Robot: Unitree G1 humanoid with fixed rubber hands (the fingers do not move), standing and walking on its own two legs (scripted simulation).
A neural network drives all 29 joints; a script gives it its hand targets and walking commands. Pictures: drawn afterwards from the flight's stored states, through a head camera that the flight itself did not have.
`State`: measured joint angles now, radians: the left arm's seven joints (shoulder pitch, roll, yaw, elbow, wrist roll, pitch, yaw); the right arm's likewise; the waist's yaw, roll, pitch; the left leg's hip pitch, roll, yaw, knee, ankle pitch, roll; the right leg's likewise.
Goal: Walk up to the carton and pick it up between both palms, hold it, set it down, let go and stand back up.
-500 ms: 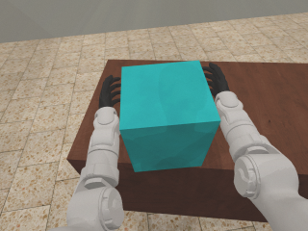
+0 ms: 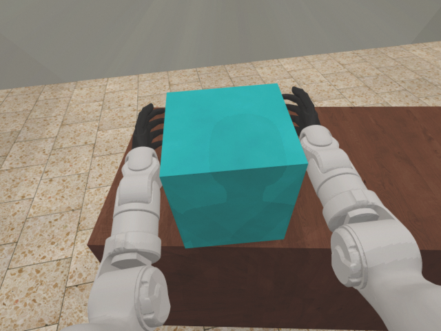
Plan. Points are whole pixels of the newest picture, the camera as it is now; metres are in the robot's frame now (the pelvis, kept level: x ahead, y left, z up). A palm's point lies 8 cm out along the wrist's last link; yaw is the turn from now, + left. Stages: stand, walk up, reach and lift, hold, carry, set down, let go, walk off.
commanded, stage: reach and lift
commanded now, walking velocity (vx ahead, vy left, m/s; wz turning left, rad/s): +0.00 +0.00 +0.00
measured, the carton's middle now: (228, 170) +0.39 +0.03 +0.09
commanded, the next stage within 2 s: hold in 1.58 s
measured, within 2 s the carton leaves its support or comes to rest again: neither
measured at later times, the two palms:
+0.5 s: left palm (136, 131) +0.37 +0.19 +0.20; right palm (314, 118) +0.41 -0.11 +0.21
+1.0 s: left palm (134, 123) +0.37 +0.19 +0.22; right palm (318, 112) +0.40 -0.11 +0.23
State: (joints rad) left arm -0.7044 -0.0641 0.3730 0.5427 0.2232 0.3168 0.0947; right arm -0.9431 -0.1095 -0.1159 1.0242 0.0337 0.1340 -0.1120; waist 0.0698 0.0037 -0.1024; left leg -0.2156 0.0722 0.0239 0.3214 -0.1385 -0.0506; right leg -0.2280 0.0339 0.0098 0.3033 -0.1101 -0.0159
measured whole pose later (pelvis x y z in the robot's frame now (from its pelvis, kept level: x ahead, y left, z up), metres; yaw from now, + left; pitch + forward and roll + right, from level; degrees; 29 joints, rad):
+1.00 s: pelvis +0.00 +0.01 +0.00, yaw +0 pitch -3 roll +0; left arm -0.71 0.01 0.35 0.33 0.22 0.60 0.00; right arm -0.92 -0.09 -0.02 0.82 0.19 0.34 -0.21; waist -0.03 -0.02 -0.10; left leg -0.11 0.06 0.02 0.32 -0.16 -0.04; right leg -0.11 0.02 0.01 0.30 -0.13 -0.01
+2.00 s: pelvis +0.01 +0.01 +0.00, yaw +0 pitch -3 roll +0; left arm -0.72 0.03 0.34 0.17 0.22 0.79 -0.02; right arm -0.92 -0.09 -0.02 0.66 0.27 0.50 -0.26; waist -0.06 -0.02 -0.14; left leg -0.11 0.06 0.02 0.33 -0.17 -0.04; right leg -0.11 0.02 0.01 0.30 -0.13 -0.01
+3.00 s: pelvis +0.01 +0.01 +0.00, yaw +0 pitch -3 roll +0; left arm -0.75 0.03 0.34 0.17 0.22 0.82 -0.02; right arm -0.92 -0.09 -0.04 0.64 0.27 0.54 -0.26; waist -0.07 -0.02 -0.14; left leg -0.11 0.05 0.02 0.33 -0.17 -0.04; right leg -0.11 0.02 0.01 0.30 -0.14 -0.01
